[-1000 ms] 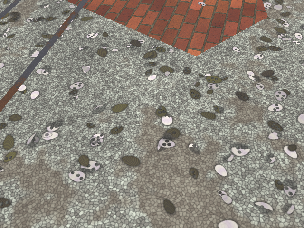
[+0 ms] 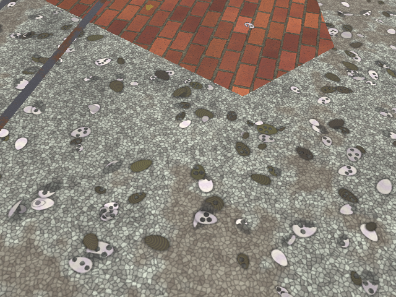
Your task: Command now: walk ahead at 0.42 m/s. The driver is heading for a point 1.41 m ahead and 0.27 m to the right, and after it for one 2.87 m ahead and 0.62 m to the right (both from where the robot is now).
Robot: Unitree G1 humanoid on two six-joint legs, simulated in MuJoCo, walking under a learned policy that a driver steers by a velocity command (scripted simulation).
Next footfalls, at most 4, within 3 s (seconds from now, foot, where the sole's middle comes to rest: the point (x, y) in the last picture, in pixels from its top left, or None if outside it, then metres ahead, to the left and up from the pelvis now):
0.30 right None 0.36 -0.14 -0.78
0.86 left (163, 259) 0.67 0.10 -0.78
1.40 right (223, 189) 0.98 -0.14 -0.78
1.92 left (170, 136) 1.28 0.09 -0.78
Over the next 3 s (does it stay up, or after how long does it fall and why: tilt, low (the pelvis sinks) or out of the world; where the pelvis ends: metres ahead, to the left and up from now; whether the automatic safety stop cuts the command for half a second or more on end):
stays up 1.50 -0.16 -0.01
